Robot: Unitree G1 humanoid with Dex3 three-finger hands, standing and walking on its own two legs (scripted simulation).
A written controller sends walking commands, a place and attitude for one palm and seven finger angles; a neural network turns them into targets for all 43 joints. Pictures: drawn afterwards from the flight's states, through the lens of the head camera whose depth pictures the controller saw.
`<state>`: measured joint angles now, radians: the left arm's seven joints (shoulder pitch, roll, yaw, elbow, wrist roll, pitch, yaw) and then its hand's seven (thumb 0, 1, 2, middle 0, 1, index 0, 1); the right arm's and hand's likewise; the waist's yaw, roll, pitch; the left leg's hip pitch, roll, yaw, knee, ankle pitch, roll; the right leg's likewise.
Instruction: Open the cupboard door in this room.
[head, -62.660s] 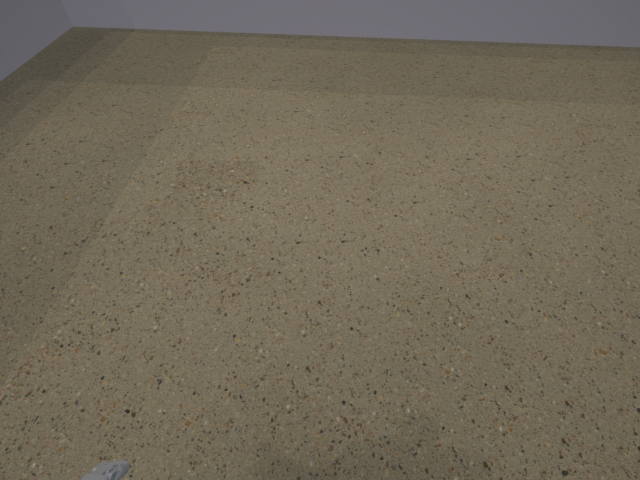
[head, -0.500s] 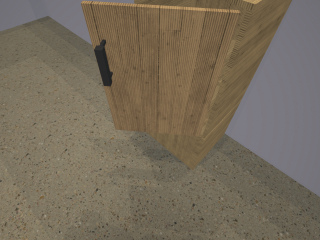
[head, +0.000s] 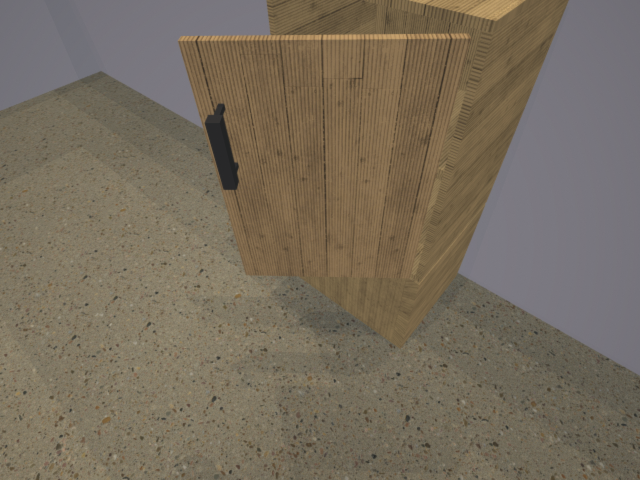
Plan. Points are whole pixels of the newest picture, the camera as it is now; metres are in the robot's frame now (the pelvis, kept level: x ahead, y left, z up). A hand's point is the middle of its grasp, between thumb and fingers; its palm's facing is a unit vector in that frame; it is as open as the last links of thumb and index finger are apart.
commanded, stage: look again from close up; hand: left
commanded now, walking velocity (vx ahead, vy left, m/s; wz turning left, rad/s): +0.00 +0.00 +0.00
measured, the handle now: (225, 147) +0.61 +0.21 +0.07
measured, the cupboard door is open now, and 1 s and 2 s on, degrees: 38 38 38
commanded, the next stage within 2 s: raise the hand with hooked fingers in 0.58 s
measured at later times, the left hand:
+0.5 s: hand out of the picture +0.06 +0.14 -0.17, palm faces +0.00 -0.97 -0.23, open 7.3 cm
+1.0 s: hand (221, 407) +0.21 +0.14 -0.01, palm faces +0.06 -1.00 -0.05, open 8.0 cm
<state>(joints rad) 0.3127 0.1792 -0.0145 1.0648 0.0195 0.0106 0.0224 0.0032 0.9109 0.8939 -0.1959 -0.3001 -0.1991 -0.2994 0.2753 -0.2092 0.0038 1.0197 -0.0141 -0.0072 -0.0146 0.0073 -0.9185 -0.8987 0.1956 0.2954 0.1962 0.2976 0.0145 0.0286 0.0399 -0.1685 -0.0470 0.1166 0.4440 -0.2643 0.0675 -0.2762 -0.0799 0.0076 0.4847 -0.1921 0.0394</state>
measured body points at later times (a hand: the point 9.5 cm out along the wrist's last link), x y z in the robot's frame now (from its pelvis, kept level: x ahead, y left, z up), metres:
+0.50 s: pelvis +0.03 -0.04 +0.00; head +0.05 -0.05 +0.45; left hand +0.06 +0.20 -0.15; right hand +0.04 -0.26 -0.16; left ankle -0.01 +0.07 -0.74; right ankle +0.04 -0.15 -0.74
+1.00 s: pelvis +0.00 -0.06 -0.05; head +0.04 -0.06 +0.40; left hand +0.20 +0.19 +0.00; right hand +0.23 -0.31 -0.09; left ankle -0.01 +0.07 -0.74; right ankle +0.04 -0.15 -0.74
